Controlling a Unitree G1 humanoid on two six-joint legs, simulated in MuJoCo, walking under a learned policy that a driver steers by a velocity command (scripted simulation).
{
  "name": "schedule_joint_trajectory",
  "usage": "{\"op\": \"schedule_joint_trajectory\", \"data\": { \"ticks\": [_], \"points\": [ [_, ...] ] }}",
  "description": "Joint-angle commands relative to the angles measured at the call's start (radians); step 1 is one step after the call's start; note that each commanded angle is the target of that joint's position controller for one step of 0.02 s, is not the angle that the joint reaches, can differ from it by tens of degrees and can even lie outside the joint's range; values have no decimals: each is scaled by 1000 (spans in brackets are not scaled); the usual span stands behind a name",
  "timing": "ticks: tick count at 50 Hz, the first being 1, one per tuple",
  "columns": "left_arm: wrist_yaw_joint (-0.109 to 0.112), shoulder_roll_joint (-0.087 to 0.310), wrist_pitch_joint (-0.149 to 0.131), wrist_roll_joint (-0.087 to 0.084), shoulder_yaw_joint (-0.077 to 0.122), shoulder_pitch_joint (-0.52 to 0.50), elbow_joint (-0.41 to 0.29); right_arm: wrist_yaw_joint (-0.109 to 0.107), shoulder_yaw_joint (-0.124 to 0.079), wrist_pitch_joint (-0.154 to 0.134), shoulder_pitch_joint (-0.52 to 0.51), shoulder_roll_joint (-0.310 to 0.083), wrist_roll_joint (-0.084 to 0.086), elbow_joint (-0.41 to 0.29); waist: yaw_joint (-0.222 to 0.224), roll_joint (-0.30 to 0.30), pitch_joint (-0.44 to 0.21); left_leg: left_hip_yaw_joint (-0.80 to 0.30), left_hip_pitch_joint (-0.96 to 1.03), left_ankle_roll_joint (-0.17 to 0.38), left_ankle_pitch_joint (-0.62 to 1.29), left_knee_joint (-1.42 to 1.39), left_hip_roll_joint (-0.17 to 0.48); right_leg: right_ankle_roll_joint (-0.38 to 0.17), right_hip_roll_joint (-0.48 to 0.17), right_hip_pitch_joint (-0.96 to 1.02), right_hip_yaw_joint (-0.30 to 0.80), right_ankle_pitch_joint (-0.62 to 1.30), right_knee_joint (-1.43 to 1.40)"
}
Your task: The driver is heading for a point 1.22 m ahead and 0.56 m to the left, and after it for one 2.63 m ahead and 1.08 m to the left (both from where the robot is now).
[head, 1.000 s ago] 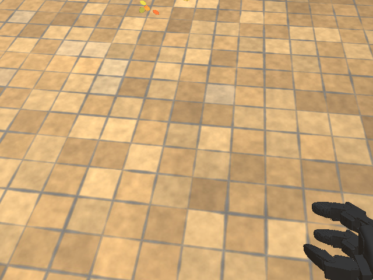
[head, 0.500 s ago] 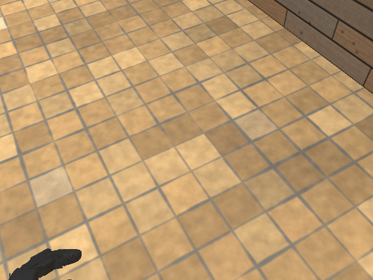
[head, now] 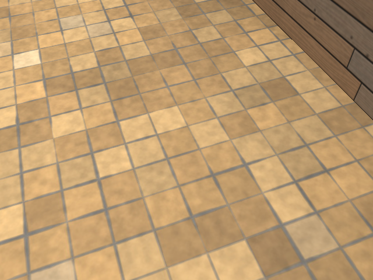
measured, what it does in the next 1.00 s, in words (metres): walks ahead, turning left: right foot, then left foot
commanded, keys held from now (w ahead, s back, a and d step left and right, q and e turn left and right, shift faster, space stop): w+q+shift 0.80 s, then w+shift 0.20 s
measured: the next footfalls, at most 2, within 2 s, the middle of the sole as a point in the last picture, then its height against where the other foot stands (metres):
right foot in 0.40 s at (225, 243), level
left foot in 0.86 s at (112, 195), level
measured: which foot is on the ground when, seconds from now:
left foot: down 0.00-0.40, up 0.42-0.84, down 0.86-1.00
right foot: up 0.00-0.38, down 0.40-0.84, up 0.86-1.00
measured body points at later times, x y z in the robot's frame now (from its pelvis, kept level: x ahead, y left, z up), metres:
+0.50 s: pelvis +0.46 -0.01 +0.03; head +0.48 +0.00 +0.47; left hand +0.51 +0.31 -0.04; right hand +0.66 -0.23 -0.08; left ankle +0.27 +0.03 -0.58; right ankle +0.58 -0.11 -0.70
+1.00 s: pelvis +0.80 +0.25 +0.02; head +0.81 +0.26 +0.47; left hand +0.66 +0.50 -0.08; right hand +1.08 +0.17 -0.09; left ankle +0.80 +0.31 -0.70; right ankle +0.86 +0.05 -0.57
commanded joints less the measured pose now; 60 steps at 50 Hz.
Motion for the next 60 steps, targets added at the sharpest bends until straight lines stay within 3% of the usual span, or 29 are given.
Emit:
{"op": "schedule_joint_trajectory", "data": {
  "ticks": [1, 2, 4, 7, 11, 13, 17, 19, 20, 21, 22, 23, 24, 25, 29, 36, 39, 41, 42, 43, 44, 45, 46, 47, 48, 50, 52, 56, 60],
  "points": [
    [-51, -21, -91, -74, -40, -66, -232, -25, -57, 10, 412, -179, -57, 45, -95, 340, -319, -868, 1006, 324, -512, -176, 294, 1, 57, -1022, 292, -122, 993],
    [-66, 93, -119, -84, -22, -198, -253, -34, -59, 6, 396, -127, -57, 13, -155, 112, -238, -946, 912, 252, -638, -378, 297, -74, 3, -1028, 331, 32, 854],
    [-61, 86, -127, -59, -21, -231, -266, -25, -54, -15, 254, -127, -52, -21, -17, -161, -54, -865, 562, 213, -499, -434, 256, -87, -62, -923, 330, 150, 621],
    [-35, 111, -85, -32, -5, -170, -241, -38, -52, -18, 139, -118, -39, -55, 67, -118, 34, -649, 288, 207, -252, -456, 130, -10, -126, -797, 326, 187, 429],
    [-24, 39, -73, -8, -28, -394, -331, -74, -52, -10, 169, -121, -8, -24, -16, -26, 92, -436, 35, 133, -48, -435, 6, 60, -85, -596, 222, 479, -12],
    [-29, 28, -76, -33, -24, -456, -358, -78, -62, 0, 223, -140, 0, -1, -71, 19, 40, -459, 28, 88, -101, -422, 6, 76, -32, -457, 207, 614, -153],
    [-29, 119, -90, -83, 24, -462, -364, -87, -66, 10, 245, -116, 8, 22, -62, 86, -3, -573, 317, 39, -79, -263, 58, 69, -38, -450, 290, 543, -323],
    [-25, 183, -100, -91, 67, -217, -319, -79, -67, 20, 197, -123, -19, 3, 91, 100, -166, -530, 381, -21, 215, 31, 43, 17, -65, -207, 273, 440, -288],
    [-14, 218, -89, -85, 77, 45, -282, -68, -40, 23, 156, -57, -56, -37, 205, 57, -358, -457, 215, -49, 144, 357, 23, -31, -215, 130, 398, 243, -179],
    [-32, 315, -84, -35, 87, 99, -247, -57, 2, 10, 378, 74, -5, -80, 63, -465, -534, -353, -145, -95, -478, 723, -88, -230, -495, 471, 1029, -138, -377],
    [-40, 236, -74, -44, 80, 61, -254, -71, 4, 16, 337, -16, 40, -65, 96, -471, -439, -294, -317, -93, -376, 854, 38, -227, -508, 407, 1177, -463, -471],
    [-31, 152, -63, -51, 65, 10, -265, -77, -14, 23, 196, -95, 16, -71, 142, -304, -257, -248, -367, -94, -285, 867, 70, -178, -446, 266, 976, -344, -479],
    [-27, 136, -52, -42, 57, -9, -242, -75, -22, 25, 104, -116, -16, -85, 143, -116, -148, -218, -339, -94, -229, 830, 104, -144, -398, 123, 789, -113, -472],
    [-29, 130, -47, -30, 54, -20, -220, -67, -25, 22, 28, -105, -37, -112, 130, -47, -61, -210, -309, -89, -197, 778, 135, -129, -353, -3, 653, 71, -480],
    [-41, 47, -54, -48, 30, -79, -145, -42, -17, 59, 35, -34, 7, -149, 31, -129, 23, -205, -284, -78, -172, 717, 223, -116, -311, -180, 391, 282, -543],
    [-22, 159, -59, -30, 45, -75, -87, -5, -5, 42, -142, -42, -14, -192, 44, -39, 140, -86, -252, -84, 190, 354, 194, -68, -267, -228, 45, 589, -641],
    [-10, 218, -45, -28, 53, -6, -58, 21, -18, 22, -225, -71, -8, -208, 52, -59, 109, 75, -65, -31, 198, 160, 68, -3, -247, -137, -50, 1140, -562],
    [8, 279, -24, -36, 65, 13, -54, 22, -46, 27, -115, -116, -2, -195, -44, -162, 17, 114, 117, 3, 80, 159, -14, -4, -294, -84, -52, 1630, -346],
    [10, 293, -17, -36, 67, -20, -64, 14, -75, 38, 69, -160, 1, -154, -151, -195, -74, 85, 328, 41, 24, 167, -32, -23, -319, -134, -32, 1747, -137],
    [4, 277, -21, -40, 60, -99, -91, -4, -111, 49, 344, -215, 0, -78, -297, -163, -170, -19, 680, 102, 115, 39, 4, -35, -291, -315, -20, 1618, 168],
    [-8, 136, -41, -26, 22, -96, -100, -30, -105, 58, 421, -225, -2, -9, -251, 75, -159, -222, 910, 130, 93, 32, 120, -30, -122, -609, 2, 334, 604],
    [-29, 44, -85, -68, -21, 83, -165, -29, -94, 33, 304, -274, -38, -69, -55, 306, -387, -821, 1136, 336, -221, -145, 347, -31, -24, -901, 210, -90, 877],
    [-39, 163, -113, -94, 1, -49, -164, -32, -92, 25, 342, -191, -45, -59, -161, 101, -388, -931, 1049, 283, -510, -352, 359, -62, -71, -953, 307, 56, 813],
    [-36, 160, -117, -122, 2, -144, -201, -32, -85, 9, 311, -183, -46, -46, -126, -2, -185, -870, 863, 248, -525, -414, 351, -66, -96, -984, 288, 105, 743],
    [-26, 133, -112, -104, -4, -170, -195, -26, -73, -7, 212, -159, -47, -48, -55, -138, -71, -778, 654, 216, -411, -426, 326, -61, -144, -934, 287, 155, 655],
    [-30, 115, -70, -78, -1, -84, -153, -26, -47, -23, 108, -87, -70, -53, 45, -87, -9, -593, 386, 188, -291, -431, 246, -37, -209, -796, 298, 201, 563],
    [-28, 88, -35, -62, -3, -89, -150, -33, -35, -26, 104, -54, -48, -26, 67, -46, 44, -450, 242, 165, -226, -461, 200, 1, -245, -774, 269, 209, 461],
    [-36, 40, -46, -32, -28, -307, -221, -65, -41, -40, 169, -84, -46, 5, -15, -30, 105, -249, 154, 127, -40, -490, 120, 54, -225, -762, 199, 592, 99],
    [-64, 49, -64, -65, -26, -444, -251, -67, -52, -43, 276, -130, -16, 56, -88, -15, 107, -225, 302, 93, -30, -542, 171, 35, -155, -652, 169, 779, -204]
  ]
}}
